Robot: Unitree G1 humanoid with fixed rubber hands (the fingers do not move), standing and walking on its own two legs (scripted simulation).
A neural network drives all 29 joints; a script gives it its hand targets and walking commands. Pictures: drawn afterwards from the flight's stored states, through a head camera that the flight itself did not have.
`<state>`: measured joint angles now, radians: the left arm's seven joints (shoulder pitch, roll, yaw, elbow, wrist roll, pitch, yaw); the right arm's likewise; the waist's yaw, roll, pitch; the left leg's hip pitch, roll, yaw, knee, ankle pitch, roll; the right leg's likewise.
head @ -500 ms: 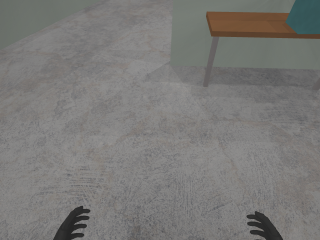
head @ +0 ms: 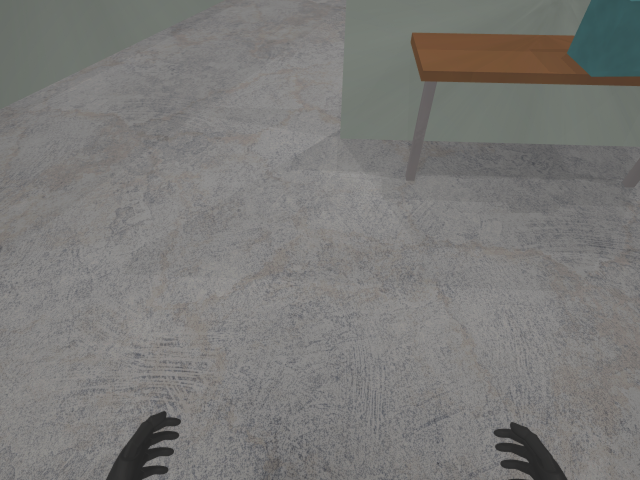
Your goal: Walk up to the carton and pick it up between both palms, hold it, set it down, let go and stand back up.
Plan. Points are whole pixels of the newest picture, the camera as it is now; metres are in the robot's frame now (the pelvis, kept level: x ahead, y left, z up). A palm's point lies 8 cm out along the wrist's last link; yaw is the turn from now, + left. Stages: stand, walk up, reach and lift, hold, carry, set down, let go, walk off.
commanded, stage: walk up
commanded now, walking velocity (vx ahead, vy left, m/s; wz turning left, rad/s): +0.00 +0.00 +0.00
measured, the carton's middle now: (622, 30) +1.63 -1.06 -0.07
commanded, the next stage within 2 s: none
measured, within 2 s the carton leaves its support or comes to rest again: neither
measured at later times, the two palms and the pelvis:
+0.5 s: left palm (195, 438) +0.20 +0.18 -0.06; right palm out of the picture +0.14 -0.46 -0.07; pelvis +0.06 -0.12 -0.01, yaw -5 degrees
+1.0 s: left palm (241, 352) +0.33 +0.15 -0.10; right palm out of the picture +0.22 -0.48 -0.04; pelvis +0.17 -0.14 -0.01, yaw -9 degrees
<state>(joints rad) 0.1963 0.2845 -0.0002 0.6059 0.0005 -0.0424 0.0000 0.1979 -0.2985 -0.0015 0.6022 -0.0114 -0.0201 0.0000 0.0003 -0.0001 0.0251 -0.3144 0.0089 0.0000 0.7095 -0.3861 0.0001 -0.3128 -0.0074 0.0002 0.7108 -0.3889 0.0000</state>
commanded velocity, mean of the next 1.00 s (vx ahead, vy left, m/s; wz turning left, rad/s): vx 0.00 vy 0.00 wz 0.00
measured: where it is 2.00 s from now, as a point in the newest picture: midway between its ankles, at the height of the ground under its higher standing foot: (432, 429)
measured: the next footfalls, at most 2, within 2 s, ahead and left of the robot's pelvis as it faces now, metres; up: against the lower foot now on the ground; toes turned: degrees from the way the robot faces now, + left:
right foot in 0.36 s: +0.16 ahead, -0.22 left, +0.00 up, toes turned -6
left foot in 0.84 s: +0.26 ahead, -0.03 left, +0.00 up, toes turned -7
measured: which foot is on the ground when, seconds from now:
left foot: down 0.00-0.36, up 0.38-0.82, down 0.84-1.00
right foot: down 0.00-0.06, up 0.08-0.34, down 0.36-0.86, up 0.88-1.00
